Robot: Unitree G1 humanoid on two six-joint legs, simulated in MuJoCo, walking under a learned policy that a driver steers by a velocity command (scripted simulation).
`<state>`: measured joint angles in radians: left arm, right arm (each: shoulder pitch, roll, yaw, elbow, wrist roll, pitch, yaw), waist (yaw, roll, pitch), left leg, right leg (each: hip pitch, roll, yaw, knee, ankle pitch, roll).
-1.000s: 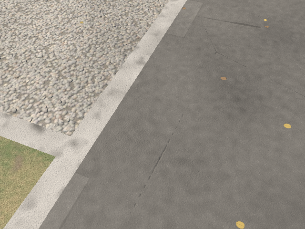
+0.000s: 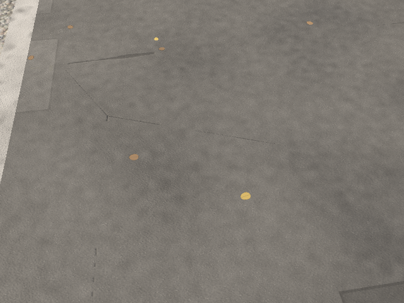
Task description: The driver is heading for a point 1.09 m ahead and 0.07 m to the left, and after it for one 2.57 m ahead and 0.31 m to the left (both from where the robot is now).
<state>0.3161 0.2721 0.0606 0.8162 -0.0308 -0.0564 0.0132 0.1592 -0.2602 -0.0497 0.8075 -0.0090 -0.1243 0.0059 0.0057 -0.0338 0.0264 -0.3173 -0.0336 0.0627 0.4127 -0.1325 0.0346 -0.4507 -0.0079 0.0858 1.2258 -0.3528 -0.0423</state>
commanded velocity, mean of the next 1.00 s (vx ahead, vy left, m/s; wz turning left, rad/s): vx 0.50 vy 0.00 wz -0.01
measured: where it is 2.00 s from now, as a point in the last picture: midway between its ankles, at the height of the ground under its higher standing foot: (196, 161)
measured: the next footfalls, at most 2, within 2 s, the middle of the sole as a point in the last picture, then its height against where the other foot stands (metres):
right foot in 0.36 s outside the picture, level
left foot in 0.92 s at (199, 243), level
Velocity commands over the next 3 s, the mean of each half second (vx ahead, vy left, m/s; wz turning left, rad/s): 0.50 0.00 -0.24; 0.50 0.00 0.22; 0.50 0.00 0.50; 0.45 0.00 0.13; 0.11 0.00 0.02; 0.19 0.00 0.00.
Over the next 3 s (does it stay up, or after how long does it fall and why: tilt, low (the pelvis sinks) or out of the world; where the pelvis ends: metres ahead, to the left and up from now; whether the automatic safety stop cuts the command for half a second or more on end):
stays up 1.23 0.12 0.00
